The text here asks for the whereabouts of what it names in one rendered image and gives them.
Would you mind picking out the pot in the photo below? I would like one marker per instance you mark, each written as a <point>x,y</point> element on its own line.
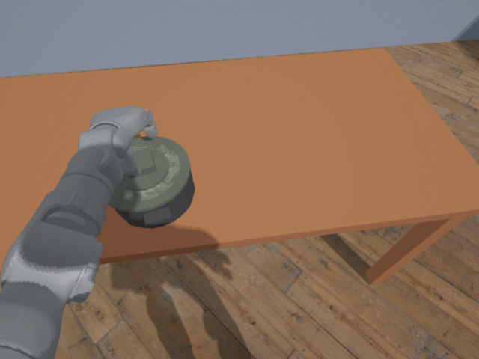
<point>165,214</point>

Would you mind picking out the knob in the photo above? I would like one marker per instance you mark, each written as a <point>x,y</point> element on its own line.
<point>144,159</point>

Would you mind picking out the robot left forearm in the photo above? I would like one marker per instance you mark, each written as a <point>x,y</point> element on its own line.
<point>79,200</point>

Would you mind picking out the robot left upper arm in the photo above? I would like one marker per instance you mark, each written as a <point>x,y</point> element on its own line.
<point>55,266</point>

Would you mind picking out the table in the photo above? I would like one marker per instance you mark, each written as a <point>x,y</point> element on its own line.
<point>280,148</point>

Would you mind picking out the robot left hand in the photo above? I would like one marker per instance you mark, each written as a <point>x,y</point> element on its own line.
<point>134,119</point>

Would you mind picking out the lid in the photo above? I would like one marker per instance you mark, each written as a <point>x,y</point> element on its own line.
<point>153,190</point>

